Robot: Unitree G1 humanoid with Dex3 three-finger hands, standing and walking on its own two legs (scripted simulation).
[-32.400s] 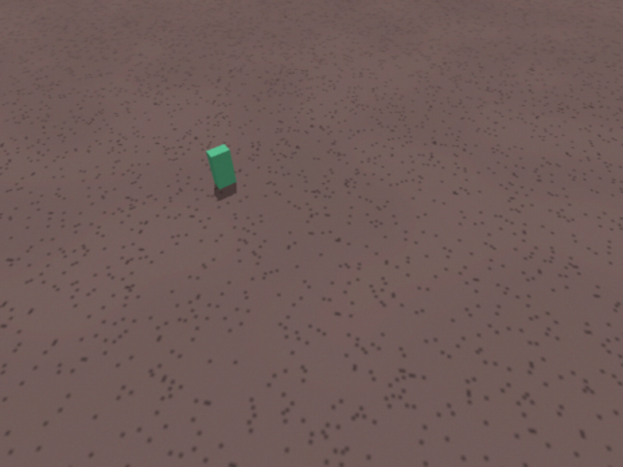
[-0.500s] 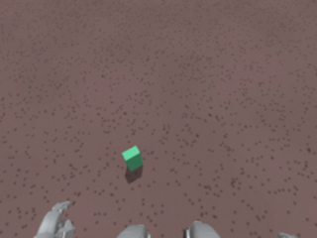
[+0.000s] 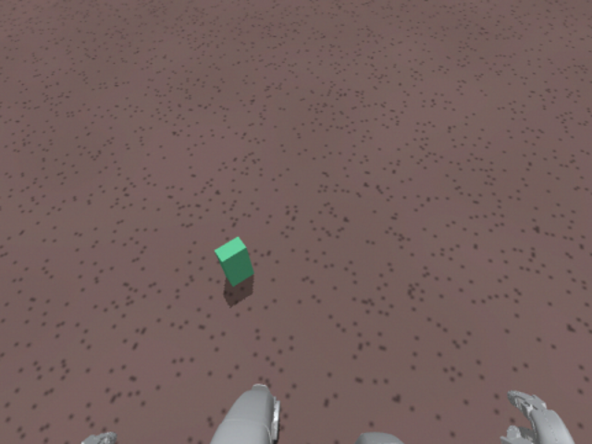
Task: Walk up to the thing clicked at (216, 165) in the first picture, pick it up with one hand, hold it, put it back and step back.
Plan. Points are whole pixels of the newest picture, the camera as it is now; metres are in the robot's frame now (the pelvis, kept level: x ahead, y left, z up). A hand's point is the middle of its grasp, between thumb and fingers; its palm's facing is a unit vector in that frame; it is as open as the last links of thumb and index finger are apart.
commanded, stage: step back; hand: left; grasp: from the side
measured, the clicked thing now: (235, 262) +0.69 +0.28 -0.65
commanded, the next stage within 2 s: stand in 1.80 s
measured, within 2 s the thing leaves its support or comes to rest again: neither
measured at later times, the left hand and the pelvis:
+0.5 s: hand out of the picture -0.06 +0.26 -0.13, palm faces +0.05 -0.92 -0.38, open 7.4 cm; pelvis -0.17 -0.02 +0.01, yaw +3 degrees
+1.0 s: hand out of the picture -0.27 +0.25 -0.13, palm faces +0.11 -0.90 -0.43, open 7.4 cm; pelvis -0.30 -0.04 +0.01, yaw +6 degrees
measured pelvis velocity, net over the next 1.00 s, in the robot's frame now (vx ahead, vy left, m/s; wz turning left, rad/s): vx -0.30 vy -0.04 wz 0.10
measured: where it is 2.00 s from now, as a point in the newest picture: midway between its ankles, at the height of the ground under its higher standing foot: outside the picture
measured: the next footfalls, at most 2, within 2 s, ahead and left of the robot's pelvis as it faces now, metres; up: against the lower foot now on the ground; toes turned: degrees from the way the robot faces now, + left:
left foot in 0.28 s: -0.07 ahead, +0.12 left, +0.00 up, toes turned +3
right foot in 0.60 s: -0.22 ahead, -0.15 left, +0.00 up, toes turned +5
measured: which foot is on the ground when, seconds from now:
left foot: up 0.00-0.26, down 0.28-0.62, up 0.64-0.90, down 0.92-1.00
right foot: down 0.00-0.30, up 0.32-0.58, down 0.60-1.00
